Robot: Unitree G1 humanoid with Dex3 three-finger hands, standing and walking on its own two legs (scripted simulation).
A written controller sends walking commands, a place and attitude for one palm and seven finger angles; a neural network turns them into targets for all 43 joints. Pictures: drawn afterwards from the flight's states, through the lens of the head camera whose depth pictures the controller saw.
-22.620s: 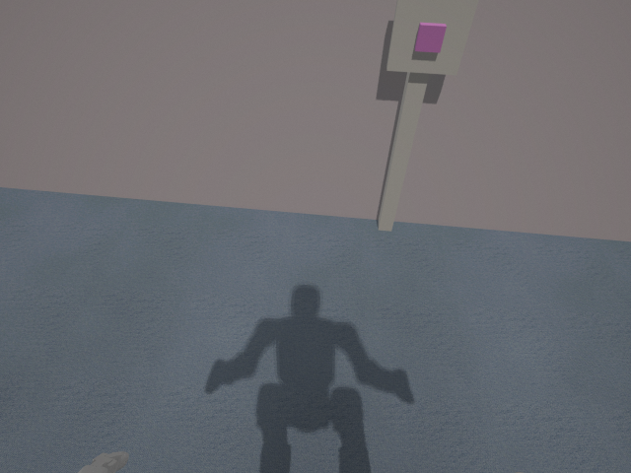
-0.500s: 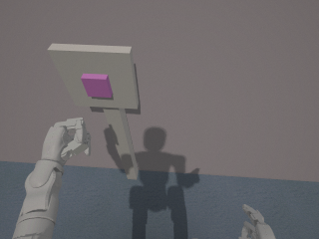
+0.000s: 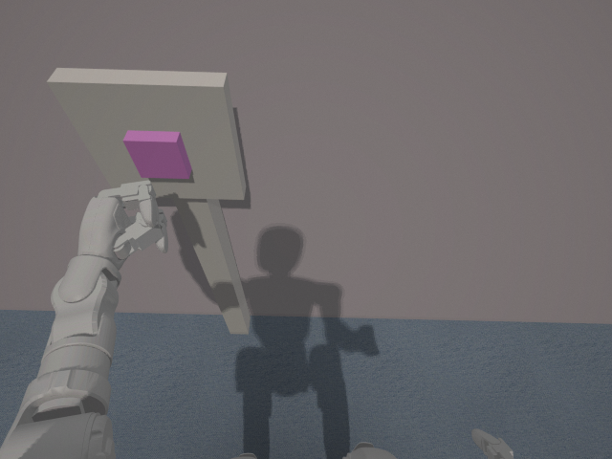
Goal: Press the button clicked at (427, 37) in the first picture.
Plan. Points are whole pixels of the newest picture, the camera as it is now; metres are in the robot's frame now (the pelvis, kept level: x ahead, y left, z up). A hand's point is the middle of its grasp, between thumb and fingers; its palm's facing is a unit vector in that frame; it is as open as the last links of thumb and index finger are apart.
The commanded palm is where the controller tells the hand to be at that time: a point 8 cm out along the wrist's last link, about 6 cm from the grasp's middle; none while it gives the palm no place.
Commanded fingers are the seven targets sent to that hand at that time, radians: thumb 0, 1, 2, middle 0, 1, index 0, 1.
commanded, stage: aim a knuckle at the button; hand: left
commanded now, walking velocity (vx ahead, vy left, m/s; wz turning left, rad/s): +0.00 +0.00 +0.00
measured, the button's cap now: (160, 153) +0.50 +0.21 +0.10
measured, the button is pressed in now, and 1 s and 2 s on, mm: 0 0 13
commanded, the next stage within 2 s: press the button with the knuckle in 0.84 s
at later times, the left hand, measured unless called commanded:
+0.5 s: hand (152, 227) +0.39 +0.21 +0.07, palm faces -0.02 -1.00 -0.02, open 3.1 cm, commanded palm +0.37 +0.26 +0.07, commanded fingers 0.00 0.90 0.90 -1.30 -1.50 -1.30 -1.50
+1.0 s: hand (153, 226) +0.40 +0.21 +0.07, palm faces -0.01 -1.00 -0.03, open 3.1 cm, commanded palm +0.38 +0.26 +0.07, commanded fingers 0.00 0.90 0.90 -1.30 -1.50 -1.30 -1.50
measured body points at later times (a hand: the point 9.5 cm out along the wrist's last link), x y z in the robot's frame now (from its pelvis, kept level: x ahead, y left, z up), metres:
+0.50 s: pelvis +0.00 +0.00 +0.00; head +0.06 +0.01 +0.44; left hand +0.39 +0.26 +0.07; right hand +0.09 -0.25 -0.11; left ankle -0.01 +0.11 -0.71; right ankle +0.03 -0.11 -0.71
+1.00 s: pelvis +0.00 +0.01 +0.00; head +0.06 +0.01 +0.44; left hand +0.39 +0.26 +0.07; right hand +0.09 -0.25 -0.11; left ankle -0.01 +0.11 -0.71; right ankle +0.03 -0.11 -0.71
